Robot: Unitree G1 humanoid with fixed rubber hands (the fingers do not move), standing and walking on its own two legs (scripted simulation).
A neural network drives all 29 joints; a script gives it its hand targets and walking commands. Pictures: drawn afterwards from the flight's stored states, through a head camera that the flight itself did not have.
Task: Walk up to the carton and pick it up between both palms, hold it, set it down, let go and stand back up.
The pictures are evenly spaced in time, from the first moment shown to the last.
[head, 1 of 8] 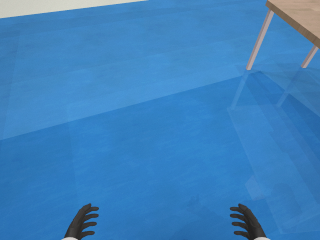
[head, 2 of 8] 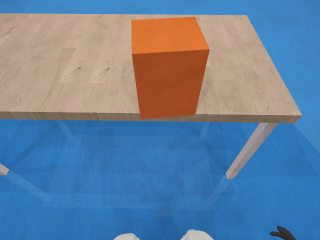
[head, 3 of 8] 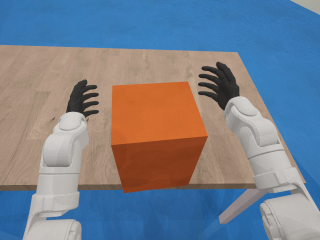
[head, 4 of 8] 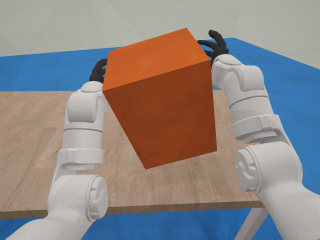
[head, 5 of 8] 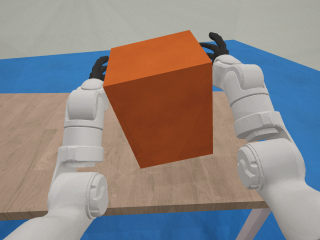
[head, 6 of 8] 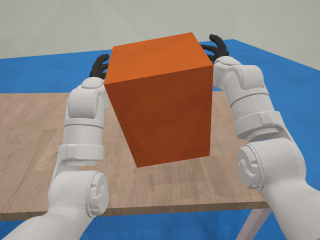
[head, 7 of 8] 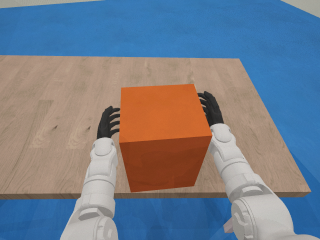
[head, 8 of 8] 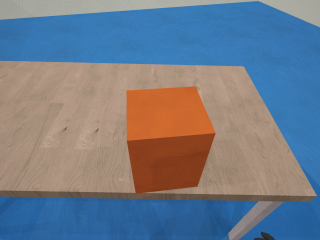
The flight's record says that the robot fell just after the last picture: no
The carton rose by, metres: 0.20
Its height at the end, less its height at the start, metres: +0.00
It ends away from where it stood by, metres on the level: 0.03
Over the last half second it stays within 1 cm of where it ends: yes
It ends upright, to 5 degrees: yes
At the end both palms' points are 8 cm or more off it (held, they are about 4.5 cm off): yes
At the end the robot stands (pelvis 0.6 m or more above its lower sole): yes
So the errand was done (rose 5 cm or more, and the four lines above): yes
